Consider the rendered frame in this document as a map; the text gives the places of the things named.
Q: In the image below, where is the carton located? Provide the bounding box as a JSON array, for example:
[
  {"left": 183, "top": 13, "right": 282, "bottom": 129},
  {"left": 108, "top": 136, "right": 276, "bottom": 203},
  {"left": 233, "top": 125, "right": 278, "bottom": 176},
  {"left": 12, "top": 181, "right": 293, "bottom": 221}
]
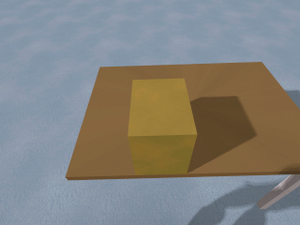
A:
[{"left": 127, "top": 78, "right": 198, "bottom": 175}]

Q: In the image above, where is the table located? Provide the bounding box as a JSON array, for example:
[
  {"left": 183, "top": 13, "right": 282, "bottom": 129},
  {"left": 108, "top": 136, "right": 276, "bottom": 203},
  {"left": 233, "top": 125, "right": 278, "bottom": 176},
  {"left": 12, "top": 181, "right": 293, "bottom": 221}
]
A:
[{"left": 66, "top": 62, "right": 300, "bottom": 209}]

